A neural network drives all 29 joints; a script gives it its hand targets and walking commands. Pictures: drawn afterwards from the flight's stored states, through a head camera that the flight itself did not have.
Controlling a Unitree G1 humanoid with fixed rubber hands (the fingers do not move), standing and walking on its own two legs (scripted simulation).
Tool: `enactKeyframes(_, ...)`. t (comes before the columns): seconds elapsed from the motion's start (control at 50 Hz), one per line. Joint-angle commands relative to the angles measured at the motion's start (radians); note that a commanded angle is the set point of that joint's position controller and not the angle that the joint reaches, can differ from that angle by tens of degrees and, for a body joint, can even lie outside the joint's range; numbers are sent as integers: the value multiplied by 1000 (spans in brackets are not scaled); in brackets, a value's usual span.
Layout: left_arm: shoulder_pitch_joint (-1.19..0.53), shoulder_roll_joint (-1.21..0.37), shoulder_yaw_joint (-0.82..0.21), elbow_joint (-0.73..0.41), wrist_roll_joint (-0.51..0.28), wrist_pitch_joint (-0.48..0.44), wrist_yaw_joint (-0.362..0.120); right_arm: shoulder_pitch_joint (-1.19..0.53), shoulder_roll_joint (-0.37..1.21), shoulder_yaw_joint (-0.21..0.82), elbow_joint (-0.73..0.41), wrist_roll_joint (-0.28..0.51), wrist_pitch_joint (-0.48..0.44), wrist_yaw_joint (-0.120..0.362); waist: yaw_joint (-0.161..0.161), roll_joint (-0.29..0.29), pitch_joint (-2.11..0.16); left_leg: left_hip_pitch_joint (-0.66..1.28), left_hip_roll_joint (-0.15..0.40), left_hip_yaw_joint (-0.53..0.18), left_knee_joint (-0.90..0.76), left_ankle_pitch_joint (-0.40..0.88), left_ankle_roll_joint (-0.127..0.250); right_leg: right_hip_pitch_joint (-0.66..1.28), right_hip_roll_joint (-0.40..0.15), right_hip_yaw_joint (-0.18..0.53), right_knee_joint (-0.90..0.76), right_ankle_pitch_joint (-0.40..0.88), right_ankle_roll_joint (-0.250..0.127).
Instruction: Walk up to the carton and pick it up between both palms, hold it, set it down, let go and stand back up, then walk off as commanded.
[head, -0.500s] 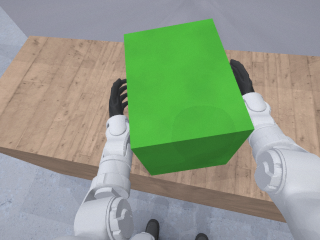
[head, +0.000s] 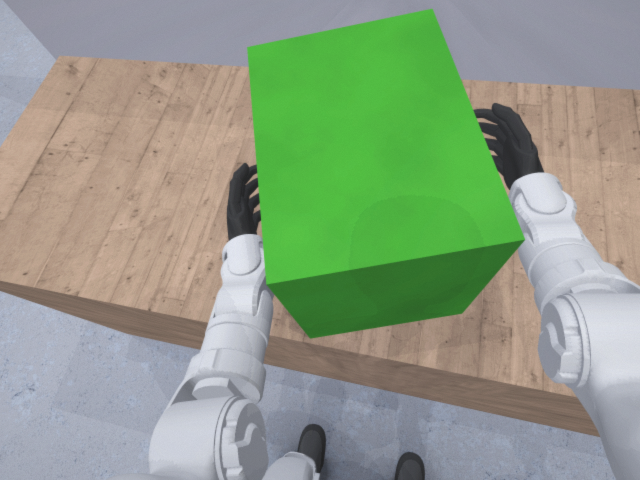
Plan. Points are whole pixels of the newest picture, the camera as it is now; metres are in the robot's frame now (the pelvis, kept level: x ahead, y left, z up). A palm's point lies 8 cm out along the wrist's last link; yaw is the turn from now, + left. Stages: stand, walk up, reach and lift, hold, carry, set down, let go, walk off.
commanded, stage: set down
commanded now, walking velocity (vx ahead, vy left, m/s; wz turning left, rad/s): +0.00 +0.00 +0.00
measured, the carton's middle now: (364, 192) +0.46 +0.06 +0.00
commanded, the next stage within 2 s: none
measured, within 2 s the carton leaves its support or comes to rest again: neither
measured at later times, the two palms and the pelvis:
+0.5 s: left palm (245, 273) +0.32 +0.18 +0.02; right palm (572, 229) +0.43 -0.17 +0.02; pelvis -0.05 -0.01 +0.00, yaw +0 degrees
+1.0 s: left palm (242, 303) +0.28 +0.18 +0.00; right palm (614, 268) +0.40 -0.22 +0.00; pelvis -0.04 -0.01 +0.00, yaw +0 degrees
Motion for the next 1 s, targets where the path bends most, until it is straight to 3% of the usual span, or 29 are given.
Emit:
enactKeyframes(0.0,-189,24,-167,-227,-29,-50,24,-395,-206,125,-84,174,-77,37,-30,-155,-871,405,-55,74,148,803,-7,382,65,-39,146,647,1)
enactKeyframes(0.04,-207,14,-173,-273,-42,-54,36,-409,-227,132,-106,193,-73,46,-26,-125,-879,490,-49,75,153,813,-11,316,70,-38,108,569,-6)
enactKeyframes(0.1,-191,34,-174,-266,-34,-53,39,-367,-237,165,-108,209,-62,58,-24,-178,-857,450,-59,88,135,714,-3,404,74,-26,108,518,0)
enactKeyframes(0.14,-184,63,-183,-248,-50,-62,32,-314,-247,175,-83,226,-40,60,-49,-199,-812,426,-64,97,106,584,7,426,64,-14,99,470,7)
enactKeyframes(0.18,-269,78,-188,-223,-82,-75,34,-390,-237,174,-114,233,-19,65,-29,-225,-816,373,-65,102,90,442,16,414,57,-5,101,325,15)
enactKeyframes(0.2,-153,50,-236,-259,-101,-59,32,-279,-256,187,-108,249,-12,84,-58,-226,-772,424,-65,83,80,448,26,421,64,-10,92,337,9)
enactKeyframes(0.24,-287,128,-199,-189,-109,-63,39,-377,-242,190,-116,255,24,89,-18,-264,-721,320,-76,99,62,253,43,395,43,22,83,128,21)
enactKeyframes(0.26,-232,102,-237,-233,-128,-61,45,-332,-247,206,-156,270,23,97,-34,-249,-731,342,-72,88,56,255,39,436,46,22,94,134,15)
enactKeyframes(0.3,-300,160,-219,-137,-138,-50,42,-382,-244,178,-166,266,53,93,-35,-260,-690,260,-92,99,51,125,54,416,38,36,87,8,24)
enactKeyframes(0.34,-207,147,-246,-185,-135,-40,46,-288,-253,213,-159,284,57,107,-48,-269,-655,289,-91,94,53,165,53,465,46,43,99,45,24)
enactKeyframes(0.38,-288,179,-232,-186,-143,-35,53,-359,-248,220,-205,297,55,108,-29,-254,-667,298,-97,98,48,120,50,437,37,47,88,-10,30)
enactKeyframes(0.42,-186,150,-254,-225,-138,-9,55,-234,-270,213,-188,310,59,119,-60,-245,-605,321,-92,81,48,144,61,459,39,42,90,25,16)
enactKeyframes(0.46,-199,142,-272,-280,-152,-17,70,-288,-285,159,-261,293,40,113,-63,-218,-710,351,-91,73,54,144,40,438,47,27,98,38,13)
enactKeyframes(0.48,-203,145,-243,-234,-144,-13,70,-290,-262,201,-260,301,46,113,-43,-257,-670,340,-96,87,64,139,48,427,45,42,91,9,16)
enactKeyframes(0.5,-130,112,-285,-290,-144,-1,68,-222,-276,173,-256,296,46,116,-88,-227,-675,377,-96,78,59,150,47,438,50,29,90,56,12)
enactKeyframes(0.52,-183,130,-260,-287,-135,1,74,-267,-290,195,-282,314,40,118,-52,-222,-654,378,-91,73,53,168,37,445,48,27,89,48,18)
enactKeyframes(0.56,-120,107,-279,-307,-142,7,70,-218,-282,211,-305,326,29,124,-75,-227,-674,384,-96,71,59,197,43,475,48,36,97,111,14)
enactKeyframes(0.58,-223,127,-247,-273,-137,-15,67,-313,-268,218,-320,313,21,117,-31,-240,-694,334,-97,92,76,192,44,440,48,45,106,65,25)
enactKeyframes(0.62,-127,114,-280,-356,-144,4,67,-241,-324,160,-321,296,16,116,-96,-233,-750,401,-94,71,71,241,38,469,53,27,102,165,24)
enactKeyframes(0.66,-137,111,-258,-362,-135,-9,59,-250,-291,205,-342,297,5,117,-59,-237,-756,432,-92,91,90,328,33,437,57,34,101,217,22)
enactKeyframes(0.68,-45,88,-281,-431,-135,7,62,-144,-318,196,-370,316,-3,124,-94,-229,-757,486,-87,68,84,373,31,485,63,16,101,288,17)
enactKeyframes(0.78,-18,62,-283,-507,-114,-2,54,-140,-334,186,-382,319,-21,128,-106,-219,-746,470,-89,70,94,397,22,490,59,37,111,342,18)
enactKeyframes(0.8,129,31,-319,-549,-107,12,50,11,-356,178,-357,328,-31,130,-151,-215,-704,521,-83,48,97,436,30,509,65,20,111,396,13)
enactKeyframes(0.82,35,70,-271,-522,-84,15,46,-95,-357,183,-359,330,-27,127,-103,-195,-719,513,-86,56,98,408,25,472,54,35,104,342,20)
enactKeyframes(0.88,149,27,-305,-584,-101,19,52,24,-377,201,-382,369,-38,145,-128,-203,-663,517,-78,44,81,389,27,501,57,33,95,323,8)
enactKeyframes(0.9,85,49,-316,-599,-109,8,52,-29,-358,223,-392,379,-37,149,-103,-174,-663,499,-81,57,84,376,22,477,52,46,101,291,11)
enactKeyframes(0.94,132,37,-330,-556,-110,17,51,12,-384,246,-378,389,-34,163,-121,-216,-590,503,-78,43,75,324,38,472,48,57,82,224,4)
enactKeyframes(0.96,86,67,-319,-574,-112,8,53,-13,-385,247,-410,401,-36,169,-93,-203,-626,478,-81,56,76,309,37,450,50,57,86,180,11)
enactKeyframes(0.98,171,35,-357,-616,-108,17,58,55,-408,219,-409,402,-43,175,-132,-204,-574,499,-75,40,68,297,41,463,46,59,88,189,7)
